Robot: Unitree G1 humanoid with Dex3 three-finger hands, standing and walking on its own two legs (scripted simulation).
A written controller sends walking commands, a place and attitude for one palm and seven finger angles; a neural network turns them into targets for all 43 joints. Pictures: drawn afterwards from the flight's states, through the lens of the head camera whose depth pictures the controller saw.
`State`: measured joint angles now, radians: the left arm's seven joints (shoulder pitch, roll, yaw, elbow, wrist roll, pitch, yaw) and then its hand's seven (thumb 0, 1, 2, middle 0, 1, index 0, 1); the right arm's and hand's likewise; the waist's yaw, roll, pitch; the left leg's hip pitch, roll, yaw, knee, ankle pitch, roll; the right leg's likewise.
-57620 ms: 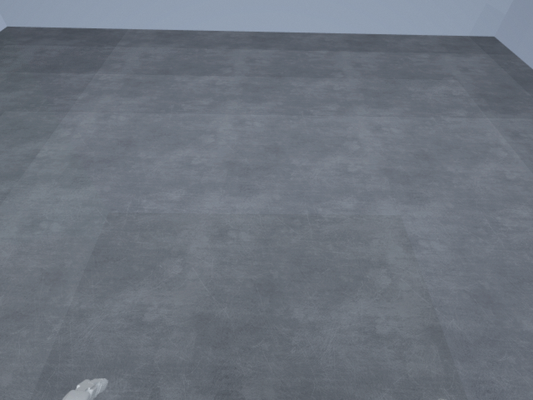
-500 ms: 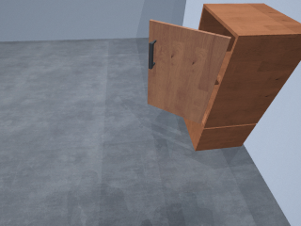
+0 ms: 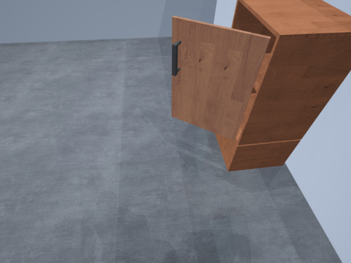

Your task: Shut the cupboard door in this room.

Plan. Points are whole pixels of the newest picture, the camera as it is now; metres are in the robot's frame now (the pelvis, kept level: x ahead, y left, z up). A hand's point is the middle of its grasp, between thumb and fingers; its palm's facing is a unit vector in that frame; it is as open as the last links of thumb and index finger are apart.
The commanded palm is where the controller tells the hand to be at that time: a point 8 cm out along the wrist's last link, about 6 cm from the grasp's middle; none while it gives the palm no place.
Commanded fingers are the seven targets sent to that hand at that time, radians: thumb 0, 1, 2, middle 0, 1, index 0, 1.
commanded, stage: look to check the result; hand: left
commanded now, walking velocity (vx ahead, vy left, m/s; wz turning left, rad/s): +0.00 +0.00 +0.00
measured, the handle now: (176, 58) +0.98 +0.04 -0.04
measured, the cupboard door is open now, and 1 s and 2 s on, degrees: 55 55 55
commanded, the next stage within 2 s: walk to a spot facing it in 0.20 s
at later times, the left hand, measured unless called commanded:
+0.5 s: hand out of the picture +0.00 +0.17 -0.18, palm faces +0.09 -0.98 -0.18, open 7.4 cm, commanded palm none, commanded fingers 0.00 0.90 0.90 -0.20 -0.30 -0.20 -0.30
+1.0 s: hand out of the picture +0.07 +0.26 -0.16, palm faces +0.32 -0.92 -0.24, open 7.4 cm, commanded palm none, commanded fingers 0.00 0.90 0.90 -0.20 -0.30 -0.20 -0.30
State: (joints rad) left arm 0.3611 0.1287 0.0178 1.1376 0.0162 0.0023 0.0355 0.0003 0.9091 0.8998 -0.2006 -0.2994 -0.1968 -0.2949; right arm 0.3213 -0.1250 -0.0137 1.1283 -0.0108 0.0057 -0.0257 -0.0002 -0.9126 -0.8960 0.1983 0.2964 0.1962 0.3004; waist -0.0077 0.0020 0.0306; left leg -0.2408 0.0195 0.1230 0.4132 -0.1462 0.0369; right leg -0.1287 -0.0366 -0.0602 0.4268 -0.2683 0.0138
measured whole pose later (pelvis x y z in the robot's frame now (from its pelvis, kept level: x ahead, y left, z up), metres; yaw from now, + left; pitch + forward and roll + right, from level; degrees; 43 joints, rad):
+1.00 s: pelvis +0.01 +0.02 +0.00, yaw +20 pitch +3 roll -3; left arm 0.10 0.25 0.09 0.88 0.03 0.04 0.00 0.00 0.91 0.90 -0.20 -0.30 -0.20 -0.29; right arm 0.24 -0.22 -0.06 0.94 -0.03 0.02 -0.01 0.00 -0.91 -0.90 0.20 0.30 0.20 0.30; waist -0.04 0.00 0.05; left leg -0.36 -0.09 -0.11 0.42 -0.11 0.09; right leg -0.46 -0.04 0.04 0.98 -0.36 0.07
